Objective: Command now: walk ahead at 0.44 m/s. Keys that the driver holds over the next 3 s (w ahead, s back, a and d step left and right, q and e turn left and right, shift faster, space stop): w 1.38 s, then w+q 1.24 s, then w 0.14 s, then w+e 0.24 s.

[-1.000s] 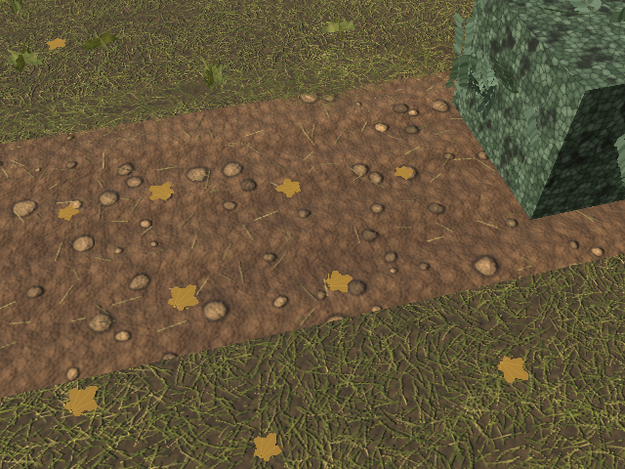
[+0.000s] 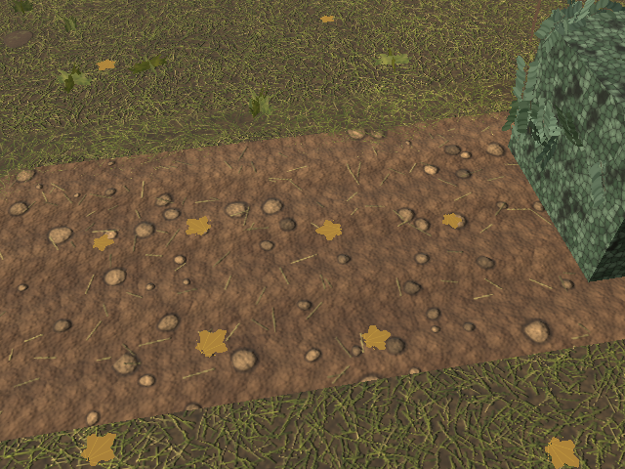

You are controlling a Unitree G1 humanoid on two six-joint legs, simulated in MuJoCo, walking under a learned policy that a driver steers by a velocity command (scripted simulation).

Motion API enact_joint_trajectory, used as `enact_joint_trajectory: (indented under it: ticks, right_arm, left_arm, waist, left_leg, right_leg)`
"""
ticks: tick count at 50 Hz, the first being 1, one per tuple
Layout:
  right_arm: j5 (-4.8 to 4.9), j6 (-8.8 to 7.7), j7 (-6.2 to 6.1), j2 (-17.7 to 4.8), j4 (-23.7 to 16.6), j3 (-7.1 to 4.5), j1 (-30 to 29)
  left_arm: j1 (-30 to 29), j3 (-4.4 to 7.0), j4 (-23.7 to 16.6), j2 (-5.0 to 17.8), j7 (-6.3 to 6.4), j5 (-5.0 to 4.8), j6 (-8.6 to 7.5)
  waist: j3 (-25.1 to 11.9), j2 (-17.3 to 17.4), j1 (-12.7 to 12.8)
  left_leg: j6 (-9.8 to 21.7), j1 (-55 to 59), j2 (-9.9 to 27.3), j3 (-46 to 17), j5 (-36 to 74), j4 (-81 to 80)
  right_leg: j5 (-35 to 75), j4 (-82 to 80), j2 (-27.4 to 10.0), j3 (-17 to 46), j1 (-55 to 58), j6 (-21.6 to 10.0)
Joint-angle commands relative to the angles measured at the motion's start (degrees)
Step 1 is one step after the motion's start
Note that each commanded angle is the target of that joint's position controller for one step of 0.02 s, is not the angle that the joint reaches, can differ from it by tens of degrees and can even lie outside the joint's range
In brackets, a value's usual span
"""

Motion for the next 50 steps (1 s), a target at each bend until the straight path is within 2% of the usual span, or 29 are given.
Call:
enact_joint_trajectory:
  ticks: [1,2,3,6,8,9,10,11,12,13,14,15,16,17,18,19,20,22,24,28,30,32,33,34,35,36,37,40,50]
  right_arm:
    - [1.14,0.71,0.4,-1.5,-4.9,0.58,-5.9]
    - [10.73,-0.01,0.62,-6.7,-7.3,-1.52,-11.0]
    - [11.11,-0.35,1.2,-4.9,-8.3,-0.69,-12.9]
    - [8.51,-0.09,3.32,-0.9,-8.1,0.44,-14.3]
    - [8.4,-0.41,3.85,-0.9,-6.6,0.48,-11.7]
    - [8.64,-0.4,3.39,-2.7,-3.7,-0.41,-4.3]
    - [7.58,-0.4,2.44,-5.8,0.3,-2.23,7.0]
    - [6.74,0.31,1.43,-8.9,4.4,-3.31,19.0]
    - [5.02,0.33,1.26,-8.5,6.5,-2.31,24.9]
    - [6.12,0.63,0.67,-11.3,7.7,-3.31,26.9]
    - [7.45,1.13,0.03,-14.4,7.7,-4.36,23.5]
    - [7.4,1.7,-0.83,-13.0,7.4,-4.12,17.2]
    - [6.41,0.42,-1.46,-9.1,4.7,-2.54,9.1]
    - [5.44,-0.93,-1.28,-7.8,4.5,-1.72,4.1]
    - [5.79,-1.39,-0.97,-6.5,4.5,-0.73,-0.7]
    - [5.46,-1.16,-0.86,-6.2,4.8,-0.55,-1.7]
    - [4.78,-1.34,-1.27,-7.6,5.2,-0.84,-0.8]
    - [5.68,-1.41,-2.43,-9.3,6.1,-1.41,2.8]
    - [7.16,-0.87,-3.02,-11.0,7.2,-2.21,7.2]
    - [8.34,0.43,-3.08,-11.8,8.9,-3.06,12.2]
    - [8.14,1.12,-2.79,-12.3,9.5,-3.28,13.5]
    - [7.92,1.75,-2.65,-12.4,9.8,-3.2,13.4]
    - [7.49,1.55,-2.56,-10.9,9.3,-2.57,12.6]
    - [6.95,0.6,-2.39,-7.0,7.7,-1.27,13.0]
    - [6.64,-0.87,-2.25,-5.7,6.7,-0.56,13.1]
    - [7.34,-1.52,-2.12,-10.7,6.8,-2.02,10.3]
    - [7.85,-1.48,-2.25,-11.5,5.8,-2.34,7.0]
    - [6.68,0.24,-3.07,-9.5,5.9,-2.63,5.7]
    - [6.83,0.57,-2.23,-5.9,1.9,-2.13,-8.1]
  left_arm:
    - [6.0,0.54,1.1,7.0,-0.38,0.28,-0.91]
    - [-2.0,3.56,-0.6,12.7,2.03,-10.34,0.19]
    - [0.4,3.44,0.5,13.5,2.69,-10.32,0.85]
    - [4.9,3.45,3.3,8.6,2.85,-7.55,3.3]
    - [3.8,3.67,3.1,7.1,2.67,-6.8,4.49]
    - [1.3,4.4,3.1,8.7,2.35,-6.48,4.95]
    - [0.4,4.49,3.0,9.1,1.01,-5.7,4.89]
    - [-0.4,5.12,3.7,9.1,-0.05,-6.29,4.06]
    - [5.8,3.52,3.5,3.3,-1.18,-7.06,2.62]
    - [6.7,3.65,0.8,8.1,-1.45,-8.84,0.77]
    - [1.2,3.72,-3.7,10.1,-1.22,-10.16,0.22]
    - [-6.2,3.79,-5.7,10.4,0.28,-9.99,0.64]
    - [-10.4,4.59,-6.3,11.4,1.69,-8.51,1.38]
    - [-9.6,4.44,-5.7,10.8,2.41,-7.0,2.8]
    - [-10.3,4.43,-5.5,8.7,2.28,-6.37,4.13]
    - [-9.0,4.6,-5.7,7.9,2.32,-5.61,4.35]
    - [-9.7,4.97,-6.1,8.2,2.57,-4.88,3.91]
    - [-13.8,5.03,-7.1,8.2,2.09,-4.38,3.07]
    - [-20.9,4.29,-8.7,7.0,1.44,-5.24,3.22]
    - [-30.6,4.6,-12.1,9.8,-0.01,-6.25,3.34]
    - [-32.6,4.89,-12.9,10.6,-0.73,-6.05,2.79]
    - [-28.3,5.73,-11.8,12.0,-1.1,-5.98,2.47]
    - [-20.3,7.09,-9.5,14.8,-0.74,-5.73,2.39]
    - [-9.7,8.9,-7.3,20.7,-0.34,-5.15,2.42]
    - [-3.8,9.62,-5.4,22.4,-0.78,-5.97,2.81]
    - [-4.6,8.48,-5.9,18.6,-0.85,-5.67,2.67]
    - [-9.7,7.8,-6.8,17.0,-0.88,-5.4,2.59]
    - [-18.8,6.77,-7.6,13.4,-1.54,-5.05,2.21]
    - [-10.2,6.93,-0.4,14.9,0.05,-5.96,1.94]
  waist:
    - [6.1,-5.1,0.8]
    - [9.4,-0.3,-0.7]
    - [7.8,-0.6,0.7]
    - [5.6,-4.1,3.8]
    - [5.7,-4.0,2.6]
    - [4.3,-4.5,-1.7]
    - [-2.7,0.0,-7.0]
    - [-6.6,2.6,-12.4]
    - [-15.4,7.8,-11.4]
    - [-23.2,11.7,-12.6]
    - [-23.3,10.0,-11.3]
    - [-16.0,-0.9,-9.2]
    - [-10.4,-8.4,-5.8]
    - [-6.1,-8.9,-2.1]
    - [2.5,-9.2,1.3]
    - [3.6,-5.5,2.3]
    - [3.4,-1.8,2.0]
    - [0.0,0.9,-0.2]
    - [-1.4,0.1,-3.7]
    - [0.7,-0.6,-7.8]
    - [0.7,-0.6,-8.3]
    - [-1.5,-0.3,-5.3]
    - [-6.7,-1.5,-1.9]
    - [-15.4,-9.9,1.4]
    - [-19.5,-20.2,2.7]
    - [-16.3,-15.0,3.1]
    - [-10.6,-11.9,1.4]
    - [-3.9,-8.7,-4.0]
    - [0.1,-7.6,-2.0]
  left_leg:
    - [-2.0,9.9,-0.6,4.3,15.3,-10.9]
    - [-1.9,6.9,-4.4,3.1,10.7,-16.3]
    - [-1.9,6.0,-4.5,3.3,11.4,-18.1]
    - [-1.6,2.8,-2.9,1.8,13.8,-23.9]
    - [-1.1,3.9,-1.5,1.4,11.5,-28.4]
    - [0.2,10.4,0.1,1.0,10.0,-30.8]
    - [1.1,25.5,-3.1,6.2,11.2,-31.8]
    - [4.9,45.7,1.3,2.8,16.8,-25.4]
    - [10.7,67.9,11.0,-6.2,33.2,-4.6]
    - [16.5,72.5,16.2,-18.5,24.9,-6.1]
    - [21.6,70.4,20.3,-29.6,-13.6,-19.2]
    - [20.4,58.2,21.0,-34.9,-35.6,-29.4]
    - [17.5,44.1,21.8,-35.6,-40.2,-34.1]
    - [17.1,30.1,21.3,-36.2,-37.1,-35.2]
    - [14.3,13.1,16.4,-25.9,-28.1,-36.5]
    - [12.2,5.0,10.5,-17.0,-25.8,-36.9]
    - [11.2,0.4,5.8,-10.4,-19.6,-37.3]
    - [9.9,2.3,2.7,-3.6,-10.6,-36.3]
    - [10.0,8.5,4.3,-3.8,-11.9,-37.0]
    - [8.8,21.9,8.0,-7.7,-22.4,-36.3]
    - [7.8,25.8,8.8,-8.4,-23.2,-34.1]
    - [5.7,26.6,7.0,-6.7,-19.1,-28.4]
    - [3.9,22.7,3.9,-3.6,-11.8,-19.2]
    - [-0.1,6.2,-3.0,3.5,-18.2,1.1]
    - [-2.2,-9.9,-7.5,2.7,-42.9,15.5]
    - [-1.7,-16.2,-5.2,-2.1,-42.8,22.5]
    - [-1.0,-17.6,-2.6,-1.4,-37.4,23.1]
    - [-1.8,-8.6,1.8,-0.3,-27.6,14.9]
    - [-3.0,-5.3,-0.3,2.0,-5.5,-9.8]
  right_leg:
    - [8.3,-6.1,-10.1,10.0,-20.1,-8.3]
    - [14.3,-2.0,-11.2,13.7,-19.4,-7.0]
    - [16.2,2.1,-12.1,13.2,-16.0,-6.3]
    - [13.7,13.0,-11.7,13.0,-6.6,-5.2]
    - [18.2,18.5,-12.2,15.0,-3.4,-5.8]
    - [24.2,25.8,-12.9,15.3,-4.7,-6.1]
    - [35.5,37.7,-9.9,11.1,-7.1,-5.0]
    - [22.3,59.2,-5.9,8.9,-23.2,-1.9]
    - [-23.7,85.4,0.2,11.1,-46.4,0.1]
    - [-19.6,86.1,-1.4,18.1,-53.1,0.4]
    - [-11.8,81.1,-4.9,15.0,-62.0,1.6]
    - [-3.6,80.0,-7.6,9.0,-63.7,2.8]
    - [7.9,69.9,-9.5,10.8,-60.0,2.3]
    - [11.0,66.4,-11.9,11.9,-53.2,2.9]
    - [13.3,55.5,-14.1,12.6,-46.2,4.7]
    - [15.2,45.7,-14.8,12.4,-38.4,5.8]
    - [20.1,37.8,-14.1,10.7,-32.0,6.8]
    - [30.3,22.6,-13.6,8.9,-25.0,7.0]
    - [33.4,12.5,-12.0,7.7,-24.0,6.6]
    - [29.1,1.7,-10.9,7.4,-28.8,4.8]
    - [23.6,-2.1,-9.6,6.0,-27.3,3.1]
    - [19.4,-6.3,-7.7,4.2,-18.7,1.3]
    - [21.8,-5.3,-8.9,6.1,-6.2,-0.7]
    - [24.6,-5.3,-20.0,20.8,15.6,-6.8]
    - [16.6,-12.2,-27.8,40.1,26.0,-12.2]
    - [11.4,-14.3,-27.1,41.1,24.4,-11.4]
    - [13.4,-15.4,-25.5,34.4,17.4,-9.6]
    - [22.2,-21.6,-19.8,22.9,0.6,-7.6]
    - [33.4,-25.3,-16.0,9.9,-0.7,-5.6]
Next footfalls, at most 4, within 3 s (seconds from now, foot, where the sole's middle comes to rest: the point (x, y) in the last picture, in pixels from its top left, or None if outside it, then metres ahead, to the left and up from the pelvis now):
0.22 left None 0.31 0.10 -0.92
0.66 right None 0.51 -0.14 -0.92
1.22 left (322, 365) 0.82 0.08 -0.92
1.74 right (402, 282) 1.11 -0.14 -0.92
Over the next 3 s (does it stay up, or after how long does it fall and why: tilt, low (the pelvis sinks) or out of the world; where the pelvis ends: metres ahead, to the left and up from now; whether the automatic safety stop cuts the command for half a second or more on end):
stays up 1.52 0.26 -0.14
